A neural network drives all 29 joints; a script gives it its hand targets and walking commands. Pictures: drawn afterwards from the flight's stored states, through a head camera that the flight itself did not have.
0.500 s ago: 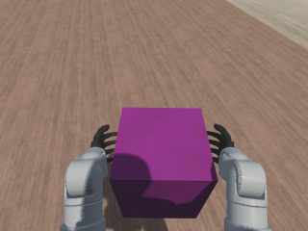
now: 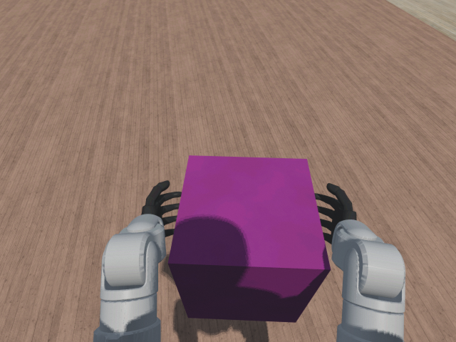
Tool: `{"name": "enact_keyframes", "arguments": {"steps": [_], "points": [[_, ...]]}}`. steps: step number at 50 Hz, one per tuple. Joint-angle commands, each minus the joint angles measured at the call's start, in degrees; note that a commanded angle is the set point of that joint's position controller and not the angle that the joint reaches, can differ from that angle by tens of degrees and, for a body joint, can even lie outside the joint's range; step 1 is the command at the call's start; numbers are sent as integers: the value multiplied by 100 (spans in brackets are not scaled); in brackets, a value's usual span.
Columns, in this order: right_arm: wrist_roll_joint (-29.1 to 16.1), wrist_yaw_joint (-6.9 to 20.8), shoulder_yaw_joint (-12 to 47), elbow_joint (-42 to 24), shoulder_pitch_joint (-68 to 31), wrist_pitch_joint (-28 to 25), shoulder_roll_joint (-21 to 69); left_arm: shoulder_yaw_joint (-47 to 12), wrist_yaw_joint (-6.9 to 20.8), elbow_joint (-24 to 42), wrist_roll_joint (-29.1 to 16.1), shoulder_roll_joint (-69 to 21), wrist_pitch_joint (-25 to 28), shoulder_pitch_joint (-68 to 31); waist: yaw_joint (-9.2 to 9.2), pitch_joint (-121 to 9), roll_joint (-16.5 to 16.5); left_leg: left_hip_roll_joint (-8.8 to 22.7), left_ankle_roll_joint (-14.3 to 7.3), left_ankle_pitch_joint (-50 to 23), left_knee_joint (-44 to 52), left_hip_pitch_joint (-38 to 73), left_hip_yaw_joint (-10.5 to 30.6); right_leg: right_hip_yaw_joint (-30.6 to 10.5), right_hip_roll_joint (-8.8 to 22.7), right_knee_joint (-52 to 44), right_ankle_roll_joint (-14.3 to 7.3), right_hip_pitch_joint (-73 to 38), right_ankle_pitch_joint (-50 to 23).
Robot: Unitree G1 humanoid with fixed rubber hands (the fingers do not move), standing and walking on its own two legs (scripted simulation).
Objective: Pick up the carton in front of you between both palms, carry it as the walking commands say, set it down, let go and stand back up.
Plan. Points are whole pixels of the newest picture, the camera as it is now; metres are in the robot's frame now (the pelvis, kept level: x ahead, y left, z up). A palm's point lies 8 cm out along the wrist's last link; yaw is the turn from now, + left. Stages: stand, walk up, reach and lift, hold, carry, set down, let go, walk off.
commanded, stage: carry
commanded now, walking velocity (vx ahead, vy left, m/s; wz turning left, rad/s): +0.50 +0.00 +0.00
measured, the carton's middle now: (244, 242) +0.29 +0.00 +0.00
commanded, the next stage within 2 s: none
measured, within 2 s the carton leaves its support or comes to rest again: neither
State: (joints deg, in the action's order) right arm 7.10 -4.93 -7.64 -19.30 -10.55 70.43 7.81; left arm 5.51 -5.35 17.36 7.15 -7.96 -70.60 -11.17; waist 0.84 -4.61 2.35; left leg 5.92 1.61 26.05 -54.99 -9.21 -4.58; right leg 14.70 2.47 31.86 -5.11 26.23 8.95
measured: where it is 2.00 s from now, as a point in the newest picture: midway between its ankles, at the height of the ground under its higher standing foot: (243, 152)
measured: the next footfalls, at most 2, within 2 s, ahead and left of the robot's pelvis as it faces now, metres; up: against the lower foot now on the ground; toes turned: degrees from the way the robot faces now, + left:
left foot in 0.42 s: +0.46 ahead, +0.12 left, +0.00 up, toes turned +10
right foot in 0.90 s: +0.79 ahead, -0.11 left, +0.00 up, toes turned -13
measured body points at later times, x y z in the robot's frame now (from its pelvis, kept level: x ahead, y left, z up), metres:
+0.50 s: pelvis +0.34 +0.04 +0.01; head +0.34 +0.05 +0.46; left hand +0.62 +0.17 +0.08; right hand +0.61 -0.13 +0.09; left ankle +0.42 +0.11 -0.72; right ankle +0.14 -0.08 -0.64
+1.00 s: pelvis +0.67 -0.02 +0.01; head +0.69 -0.03 +0.46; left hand +0.95 +0.13 +0.07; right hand +0.95 -0.17 +0.06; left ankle +0.49 +0.10 -0.63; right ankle +0.75 -0.10 -0.72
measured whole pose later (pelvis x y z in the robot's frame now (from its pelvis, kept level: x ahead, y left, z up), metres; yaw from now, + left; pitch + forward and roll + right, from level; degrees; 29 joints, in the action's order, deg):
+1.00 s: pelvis +0.67 -0.02 +0.01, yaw +1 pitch +4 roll -1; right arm 7.5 -4.9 -7.4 -17.4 -9.5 69.5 7.7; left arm 5.1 -5.3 15.0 7.3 -7.9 -69.5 -10.4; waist 0.7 -3.1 2.2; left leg 4.5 0.8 24.9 -61.3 -13.9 -3.4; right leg 14.4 2.4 29.6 -4.7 24.5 9.1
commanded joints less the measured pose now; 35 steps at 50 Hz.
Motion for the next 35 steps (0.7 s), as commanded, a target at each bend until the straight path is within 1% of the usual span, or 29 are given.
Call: {"name": "enact_keyframes", "arguments": {"steps": [1,2,3,4,5,6,8,11,15,17,18,19,20,21,22,23,24,25,26,27,28,29,31,33,35], "points": [[-2419,1511,4295,-240,-2639,14,5288,-3967,1553,419,-2470,-5382,80,-2483,8,-1878,-872,0,-274,-312,-2047,-2948,453,-3105,1985,-1590,-583,-3778,-1367],[-2436,1524,4324,-230,-2662,-60,5473,-4018,1563,509,-2502,-5540,139,-2621,-22,-1760,-447,183,-298,-671,-1614,-2810,502,-2604,1830,-1660,-396,-3354,-1463],[-2454,1523,4372,-245,-2671,-121,5612,-4055,1572,592,-2531,-5634,195,-2706,-45,-1791,-564,256,-289,-923,-1189,-2586,467,-2235,1737,-1800,-233,-3113,-1188],[-2450,1509,4400,-252,-2618,-179,5713,-4078,1583,663,-2561,-5689,237,-2710,-45,-1812,-713,203,-265,-1078,-928,-2479,330,-1970,1647,-1913,-174,-3022,-1028],[-2422,1486,4415,-251,-2520,-231,5773,-4094,1597,697,-2571,-5704,265,-2648,-35,-1769,-832,178,-221,-1174,-632,-2470,229,-1758,1572,-2016,-176,-2973,-864],[-2389,1459,4433,-260,-2414,-274,5797,-4097,1613,716,-2571,-5681,287,-2555,-26,-1718,-873,159,-171,-1244,-316,-2507,148,-1616,1533,-2112,-213,-2959,-720],[-2334,1409,4464,-313,-2275,-323,5761,-4087,1636,764,-2571,-5580,310,-2417,-24,-1518,-943,126,-67,-1487,372,-2713,-41,-1360,1468,-2256,-297,-3059,-839],[-2339,1360,4486,-475,-2215,-308,5598,-4074,1631,894,-2548,-5355,290,-2313,-14,-1204,-970,32,-8,-1929,1445,-2723,-320,-954,1251,-2235,-247,-3172,-1278],[-2384,1356,4427,-631,-2222,-129,5207,-3976,1551,956,-2425,-4975,149,-2194,7,-837,-1056,-159,-120,-2455,2348,-2439,-617,-645,1167,-2126,-131,-3273,-1824],[-2398,1382,4364,-592,-2250,-18,5032,-3916,1513,877,-2354,-4836,60,-2158,13,-667,-1123,-194,-218,-2529,2645,-2210,-691,-580,1175,-1955,-45,-3378,-2149],[-2400,1394,4327,-545,-2266,28,4965,-3898,1500,840,-2336,-4775,18,-2167,-3,-681,-1151,-259,-271,-2450,2752,-1911,-780,-498,1170,-1702,19,-3382,-2537],[-2392,1405,4276,-467,-2239,64,4917,-3896,1491,816,-2335,-4721,-22,-2214,-63,-841,-1118,-436,-291,-2361,2925,-1286,-976,-305,1074,-1163,130,-3278,-2961],[-2374,1417,4212,-366,-2185,89,4881,-3911,1485,804,-2344,-4670,-59,-2268,-156,-1134,-916,-694,-300,-2131,3119,-252,-1253,-21,845,-274,285,-2891,-3098],[-2364,1434,4145,-299,-2170,110,4835,-3917,1478,781,-2345,-4601,-91,-2339,-264,-1484,-540,-233,-359,-1737,3048,1050,-631,-96,702,769,445,-1950,-2126],[-2279,1461,4045,-122,-2216,79,4745,-4002,1467,915,-2388,-4670,-153,-2570,-299,-2049,944,1450,-1187,-840,3513,2461,2098,-281,136,2735,766,-224,-657],[-2325,1465,4066,39,-2084,56,4961,-3993,1486,854,-2392,-4664,-167,-2596,-262,-1993,1648,1947,-1538,-1588,4271,2725,3459,-766,-349,3759,705,982,1780],[-2370,1477,4090,-106,-2233,30,5103,-4062,1498,725,-2416,-4882,-127,-2701,-239,-1890,1171,1856,-1489,-2398,4091,2573,2804,-1316,9,4403,542,1251,1809],[-2416,1490,4120,-136,-2338,-9,5314,-4096,1517,741,-2449,-5053,-59,-2764,-252,-1925,658,1695,-1341,-3027,3891,2283,2231,-1459,230,4430,424,1292,1596],[-2457,1500,4152,-227,-2497,-52,5467,-4143,1524,743,-2473,-5263,2,-2859,-222,-1779,150,1541,-1115,-3275,3920,1850,1667,-1490,456,4008,382,1179,1205],[-2507,1510,4199,-332,-2631,-90,5566,-4162,1520,761,-2499,-5408,57,-2882,-173,-1729,133,1413,-921,-2979,4069,1483,1278,-1497,570,3571,381,974,878],[-2551,1521,4226,-400,-2680,-119,5624,-4177,1501,793,-2502,-5495,104,-2876,-161,-1759,256,1300,-816,-2731,4195,1326,971,-1380,545,3310,414,792,661],[-2583,1536,4241,-456,-2647,-139,5642,-4201,1475,816,-2484,-5541,146,-2817,-164,-1735,392,1225,-799,-2601,4305,1269,767,-1263,497,3072,455,763,531],[-2604,1562,4243,-542,-2531,-154,5577,-4221,1409,877,-2421,-5543,203,-2684,-167,-1604,520,1150,-852,-2480,4499,1317,485,-1069,479,2489,556,922,340],[-2609,1568,4225,-620,-2434,-138,5443,-4222,1351,971,-2372,-5460,201,-2606,-175,-1433,570,1069,-916,-2701,4571,1501,271,-898,463,1863,638,1170,92],[-2558,1555,4175,-604,-2282,-89,5254,-4198,1318,970,-2335,-5328,143,-2481,-180,-1245,571,927,-896,-2992,4552,1606,25,-737,406,1185,653,1207,-201]]}}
